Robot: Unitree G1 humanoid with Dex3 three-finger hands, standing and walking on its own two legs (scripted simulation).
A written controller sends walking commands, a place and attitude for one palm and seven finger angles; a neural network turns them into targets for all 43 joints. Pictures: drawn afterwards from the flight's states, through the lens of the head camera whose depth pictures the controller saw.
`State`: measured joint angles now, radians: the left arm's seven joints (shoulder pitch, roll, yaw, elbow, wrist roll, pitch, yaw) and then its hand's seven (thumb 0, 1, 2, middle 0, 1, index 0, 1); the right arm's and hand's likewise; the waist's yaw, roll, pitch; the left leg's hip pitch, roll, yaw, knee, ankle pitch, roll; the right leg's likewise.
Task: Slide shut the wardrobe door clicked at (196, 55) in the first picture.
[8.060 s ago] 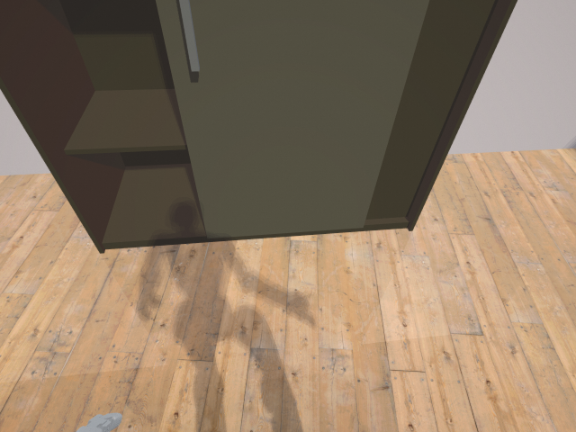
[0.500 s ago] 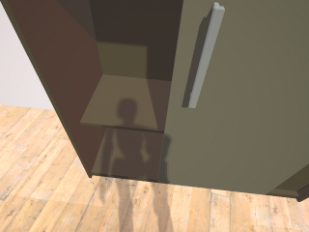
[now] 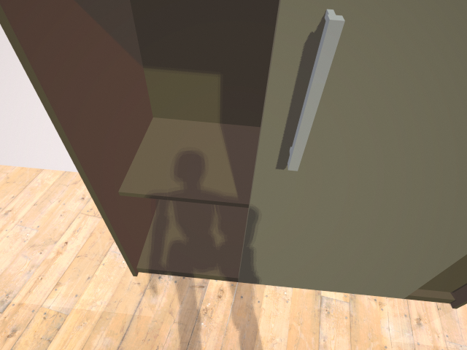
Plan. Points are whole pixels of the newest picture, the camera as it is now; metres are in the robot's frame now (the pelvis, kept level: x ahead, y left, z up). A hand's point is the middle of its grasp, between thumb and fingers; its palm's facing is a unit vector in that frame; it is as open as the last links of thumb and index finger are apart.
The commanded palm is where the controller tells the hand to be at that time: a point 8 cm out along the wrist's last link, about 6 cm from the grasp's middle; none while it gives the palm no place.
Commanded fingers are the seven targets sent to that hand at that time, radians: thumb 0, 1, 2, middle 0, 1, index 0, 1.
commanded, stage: come to a stop and stand still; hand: right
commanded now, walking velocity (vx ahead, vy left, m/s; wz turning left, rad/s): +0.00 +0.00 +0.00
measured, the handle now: (308, 102) +0.49 -0.10 +0.20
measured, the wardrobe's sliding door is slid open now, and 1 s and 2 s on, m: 0.44 0.44 0.44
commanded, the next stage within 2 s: look again from close up in 0.04 s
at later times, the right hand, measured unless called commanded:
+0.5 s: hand out of the picture +0.01 -0.24 -0.18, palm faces +0.02 +0.97 -0.22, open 7.3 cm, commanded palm none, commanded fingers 0.00 -0.90 -0.90 0.20 0.30 0.20 0.30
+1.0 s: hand out of the picture -0.08 -0.27 -0.18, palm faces -0.01 +0.98 -0.20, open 7.3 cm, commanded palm none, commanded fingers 0.00 -0.90 -0.90 0.20 0.30 0.20 0.30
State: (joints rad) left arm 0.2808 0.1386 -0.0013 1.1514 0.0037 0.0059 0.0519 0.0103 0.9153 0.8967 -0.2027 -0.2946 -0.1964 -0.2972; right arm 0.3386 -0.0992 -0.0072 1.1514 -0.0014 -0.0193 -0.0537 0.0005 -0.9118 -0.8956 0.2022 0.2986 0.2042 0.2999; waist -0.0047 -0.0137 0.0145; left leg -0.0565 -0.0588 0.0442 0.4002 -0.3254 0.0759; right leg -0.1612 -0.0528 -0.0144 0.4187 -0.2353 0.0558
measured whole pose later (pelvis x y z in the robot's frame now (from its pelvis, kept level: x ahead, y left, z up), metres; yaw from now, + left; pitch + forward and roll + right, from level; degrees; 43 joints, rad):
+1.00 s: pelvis -0.04 -0.10 +0.00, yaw +1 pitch -1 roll +0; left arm 0.29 0.16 0.00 1.09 0.00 0.01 0.01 0.01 0.90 0.90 -0.21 -0.29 -0.20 -0.30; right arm 0.37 -0.17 0.01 1.11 -0.02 0.00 -0.05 0.00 -0.91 -0.90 0.20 0.30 0.20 0.30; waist -0.01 0.02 0.03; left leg -0.15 0.06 -0.02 0.44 -0.27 -0.05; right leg -0.23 0.06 -0.08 0.43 -0.18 -0.08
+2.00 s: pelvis +0.05 +0.00 -0.01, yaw +2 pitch +0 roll +0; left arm 0.24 0.14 0.02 1.06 0.02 -0.03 0.06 0.00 0.90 0.90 -0.20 -0.29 -0.20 -0.30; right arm 0.35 -0.14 -0.04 1.08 -0.03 0.06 0.00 0.00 -0.91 -0.90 0.20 0.30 0.20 0.30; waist 0.00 0.05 0.06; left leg -0.41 -0.02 0.02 1.10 -0.43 0.02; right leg -0.24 -0.06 -0.17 0.57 -0.34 -0.02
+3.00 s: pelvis +0.04 +0.02 +0.00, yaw +0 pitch +1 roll -1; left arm 0.25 0.17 0.02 1.05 0.01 0.04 0.03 0.00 0.93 0.90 -0.21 -0.30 -0.20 -0.30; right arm 0.28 -0.15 -0.02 1.08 -0.02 0.03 -0.04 0.00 -0.91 -0.90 0.20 0.30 0.20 0.30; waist 0.01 -0.02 0.03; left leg -0.13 0.01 0.02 0.44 -0.32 0.01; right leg -0.25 0.06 -0.14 0.40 -0.17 -0.08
